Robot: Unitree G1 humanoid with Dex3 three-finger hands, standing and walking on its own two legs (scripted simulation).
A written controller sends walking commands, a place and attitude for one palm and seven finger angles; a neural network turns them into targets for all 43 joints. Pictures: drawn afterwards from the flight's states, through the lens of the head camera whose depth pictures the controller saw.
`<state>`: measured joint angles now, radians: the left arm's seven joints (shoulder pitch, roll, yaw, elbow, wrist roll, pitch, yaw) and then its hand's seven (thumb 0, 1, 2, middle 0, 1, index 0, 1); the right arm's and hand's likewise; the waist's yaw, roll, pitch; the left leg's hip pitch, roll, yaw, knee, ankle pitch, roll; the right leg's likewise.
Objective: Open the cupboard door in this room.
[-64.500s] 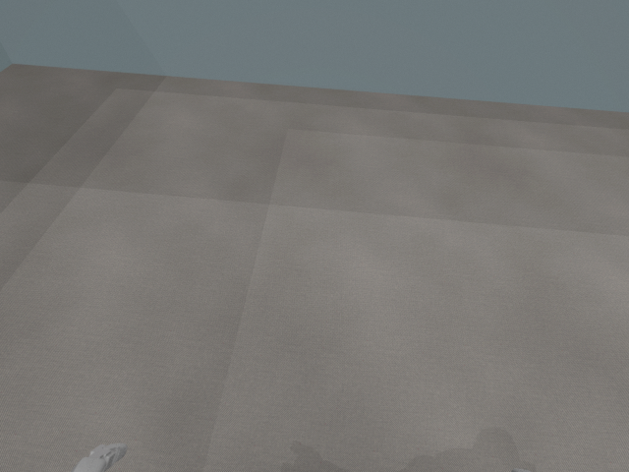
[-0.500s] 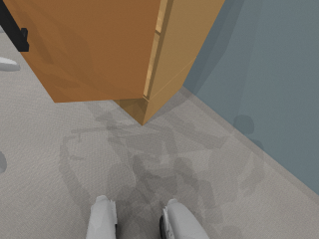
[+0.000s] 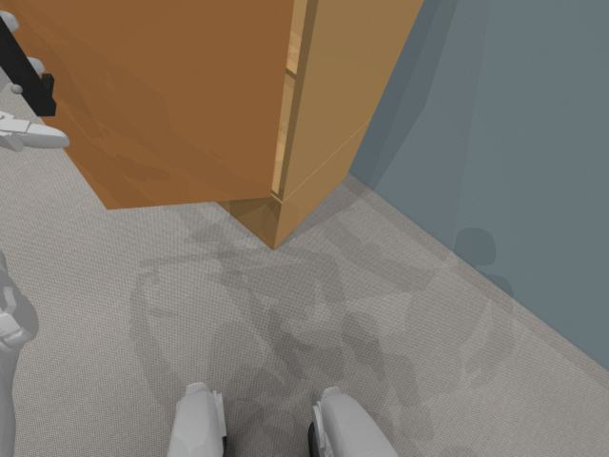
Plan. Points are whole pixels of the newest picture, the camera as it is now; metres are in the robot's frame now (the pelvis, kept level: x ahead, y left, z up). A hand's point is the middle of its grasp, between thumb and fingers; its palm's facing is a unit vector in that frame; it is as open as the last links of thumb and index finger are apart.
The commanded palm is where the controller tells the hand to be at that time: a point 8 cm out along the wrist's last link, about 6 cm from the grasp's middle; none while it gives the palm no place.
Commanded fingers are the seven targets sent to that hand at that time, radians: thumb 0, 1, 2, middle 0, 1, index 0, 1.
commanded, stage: slide the fingers in behind the handle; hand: left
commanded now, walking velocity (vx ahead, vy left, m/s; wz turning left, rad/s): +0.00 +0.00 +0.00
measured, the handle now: (19, 53) +0.59 +0.29 +0.10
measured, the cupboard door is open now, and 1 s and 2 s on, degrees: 50 50 76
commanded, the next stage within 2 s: close the thumb around the handle in 0.38 s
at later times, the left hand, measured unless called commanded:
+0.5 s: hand (20, 93) +0.52 +0.27 +0.10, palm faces +0.08 -1.00 +0.00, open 14.0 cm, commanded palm +0.51 +0.30 +0.09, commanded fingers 0.00 -0.39 0.35 -0.31 -1.21 -0.31 -1.21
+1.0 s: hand (28, 89) +0.53 +0.27 +0.10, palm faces +0.08 -1.00 -0.01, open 7.2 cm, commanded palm +0.52 +0.30 +0.09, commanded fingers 0.00 0.90 0.90 -0.40 -1.35 -0.40 -1.35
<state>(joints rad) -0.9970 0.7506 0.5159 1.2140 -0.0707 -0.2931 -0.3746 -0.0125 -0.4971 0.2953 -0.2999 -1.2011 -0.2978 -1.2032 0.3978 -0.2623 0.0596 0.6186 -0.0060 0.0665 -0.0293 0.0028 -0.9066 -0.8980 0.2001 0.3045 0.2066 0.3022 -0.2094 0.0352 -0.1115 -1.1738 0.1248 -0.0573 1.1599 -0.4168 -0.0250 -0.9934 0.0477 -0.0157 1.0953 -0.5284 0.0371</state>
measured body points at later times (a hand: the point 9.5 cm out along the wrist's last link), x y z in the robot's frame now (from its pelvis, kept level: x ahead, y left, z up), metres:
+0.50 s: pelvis +0.00 +0.01 +0.00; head +0.14 +0.05 +0.42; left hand +0.51 +0.33 +0.10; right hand +0.00 -0.26 -0.10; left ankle +0.06 +0.13 -0.64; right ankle -0.01 -0.15 -0.64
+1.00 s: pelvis +0.00 +0.00 +0.00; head +0.15 +0.04 +0.42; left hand +0.52 +0.32 +0.10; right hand -0.01 -0.26 -0.10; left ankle +0.06 +0.13 -0.64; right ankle -0.01 -0.15 -0.64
